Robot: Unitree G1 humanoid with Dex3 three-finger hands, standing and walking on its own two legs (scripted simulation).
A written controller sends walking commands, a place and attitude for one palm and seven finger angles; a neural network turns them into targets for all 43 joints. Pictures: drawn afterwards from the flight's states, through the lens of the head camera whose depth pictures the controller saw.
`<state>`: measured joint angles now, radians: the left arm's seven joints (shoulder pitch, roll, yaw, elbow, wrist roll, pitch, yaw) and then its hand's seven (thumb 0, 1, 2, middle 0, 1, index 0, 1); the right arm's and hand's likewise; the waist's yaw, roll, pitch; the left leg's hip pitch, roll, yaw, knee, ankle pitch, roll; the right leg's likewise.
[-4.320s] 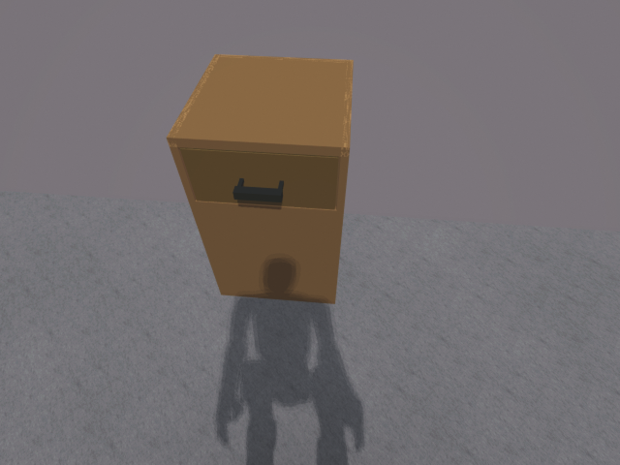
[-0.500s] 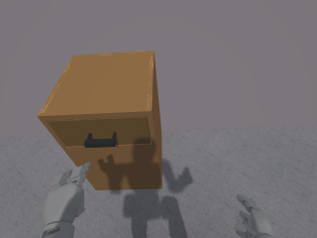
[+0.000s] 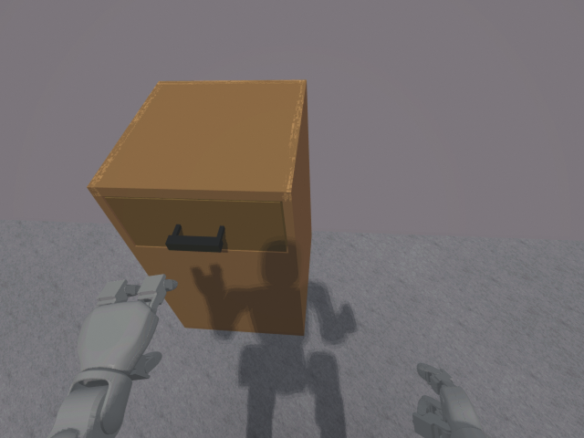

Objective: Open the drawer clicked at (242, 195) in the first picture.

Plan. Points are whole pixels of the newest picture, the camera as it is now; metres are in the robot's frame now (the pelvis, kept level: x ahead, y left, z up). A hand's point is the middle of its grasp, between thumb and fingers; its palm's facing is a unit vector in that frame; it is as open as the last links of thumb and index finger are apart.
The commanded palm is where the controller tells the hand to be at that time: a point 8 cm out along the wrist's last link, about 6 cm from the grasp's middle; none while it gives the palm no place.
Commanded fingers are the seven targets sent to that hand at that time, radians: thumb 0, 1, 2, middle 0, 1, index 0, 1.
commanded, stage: raise the hand with hooked fingers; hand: left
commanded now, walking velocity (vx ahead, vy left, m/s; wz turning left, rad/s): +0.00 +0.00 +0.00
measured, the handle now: (197, 236) +0.54 +0.29 -0.14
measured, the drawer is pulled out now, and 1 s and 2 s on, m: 0.00 0.00 0.00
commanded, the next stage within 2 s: move the hooked fingers above the handle in 1.12 s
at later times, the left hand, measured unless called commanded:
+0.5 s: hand (119, 283) +0.29 +0.27 +0.07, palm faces +0.05 -0.10 -0.99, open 13.4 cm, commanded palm +0.27 +0.27 +0.13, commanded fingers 0.00 -0.50 0.30 -0.30 -1.20 -0.30 -1.20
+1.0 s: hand (109, 264) +0.31 +0.28 +0.09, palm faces -0.03 -0.10 -0.99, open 13.9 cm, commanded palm +0.29 +0.29 +0.16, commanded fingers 0.00 -0.50 0.30 -0.30 -1.20 -0.30 -1.20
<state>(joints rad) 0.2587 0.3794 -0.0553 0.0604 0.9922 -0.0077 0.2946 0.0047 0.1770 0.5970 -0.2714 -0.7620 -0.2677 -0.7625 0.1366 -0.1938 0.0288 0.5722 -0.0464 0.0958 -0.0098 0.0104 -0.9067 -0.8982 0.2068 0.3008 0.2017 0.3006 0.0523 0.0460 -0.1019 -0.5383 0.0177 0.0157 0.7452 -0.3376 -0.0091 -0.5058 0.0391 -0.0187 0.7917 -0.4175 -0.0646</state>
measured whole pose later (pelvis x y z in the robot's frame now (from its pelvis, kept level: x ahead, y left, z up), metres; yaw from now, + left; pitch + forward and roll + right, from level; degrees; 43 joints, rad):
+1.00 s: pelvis +0.01 +0.04 +0.03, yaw +0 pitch +3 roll +0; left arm -0.04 0.48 -0.05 0.09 0.92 -0.05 0.06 0.00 -0.49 0.31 -0.32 -1.20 -0.32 -1.20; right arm 0.18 -0.25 -0.02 0.59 0.00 0.15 0.00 0.01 -0.91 -0.90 0.21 0.30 0.20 0.30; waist 0.06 0.07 -0.03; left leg -0.32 -0.02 0.03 0.51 -0.24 0.04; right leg -0.26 0.00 0.00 0.50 -0.30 0.00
